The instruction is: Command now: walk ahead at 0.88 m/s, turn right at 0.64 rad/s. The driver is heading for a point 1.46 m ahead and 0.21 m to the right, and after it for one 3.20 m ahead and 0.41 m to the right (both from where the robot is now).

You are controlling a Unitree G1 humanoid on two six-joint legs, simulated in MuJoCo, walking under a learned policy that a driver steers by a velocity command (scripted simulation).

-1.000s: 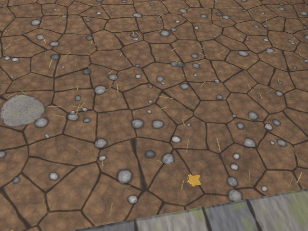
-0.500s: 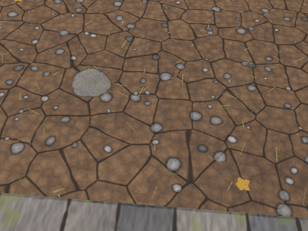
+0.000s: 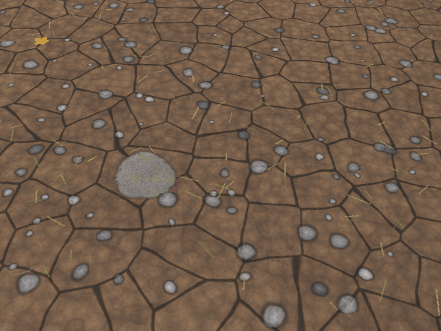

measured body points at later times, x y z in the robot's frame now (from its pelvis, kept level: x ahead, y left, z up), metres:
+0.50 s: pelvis +0.47 -0.04 +0.00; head +0.51 -0.06 +0.44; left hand +0.56 +0.24 -0.12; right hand +0.63 -0.33 -0.06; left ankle +0.71 +0.02 -0.70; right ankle +0.22 -0.05 -0.72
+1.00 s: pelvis +0.94 -0.19 +0.00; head +0.96 -0.19 +0.45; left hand +1.21 +0.00 -0.06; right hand +0.87 -0.47 -0.13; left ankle +0.75 -0.03 -0.64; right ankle +1.00 -0.32 -0.72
